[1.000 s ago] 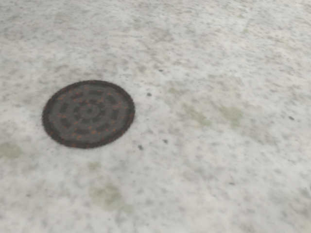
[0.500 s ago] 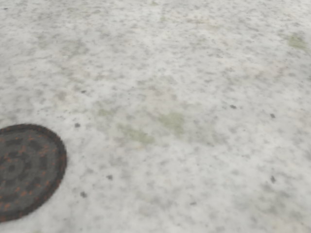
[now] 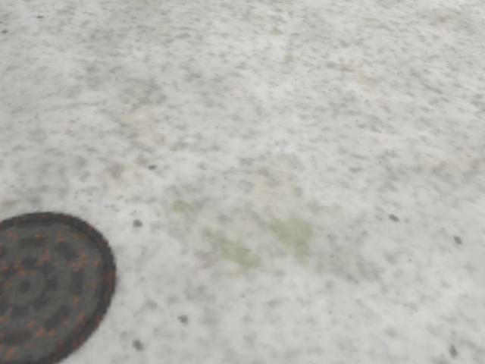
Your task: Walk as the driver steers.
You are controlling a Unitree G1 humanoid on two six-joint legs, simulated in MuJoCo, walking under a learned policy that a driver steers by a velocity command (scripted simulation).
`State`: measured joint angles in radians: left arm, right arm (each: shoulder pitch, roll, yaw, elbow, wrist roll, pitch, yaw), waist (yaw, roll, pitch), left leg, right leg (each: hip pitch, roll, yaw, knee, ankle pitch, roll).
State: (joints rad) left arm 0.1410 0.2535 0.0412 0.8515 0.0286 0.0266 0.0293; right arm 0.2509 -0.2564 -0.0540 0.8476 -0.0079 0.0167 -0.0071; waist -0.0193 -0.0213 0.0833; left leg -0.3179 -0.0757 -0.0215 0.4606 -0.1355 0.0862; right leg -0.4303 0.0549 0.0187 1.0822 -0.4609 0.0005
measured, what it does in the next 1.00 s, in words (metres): walks ahead: right foot, then left foot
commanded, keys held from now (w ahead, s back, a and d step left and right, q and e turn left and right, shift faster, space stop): q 0.06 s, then w+q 0.26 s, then w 0.26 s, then w+e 0.42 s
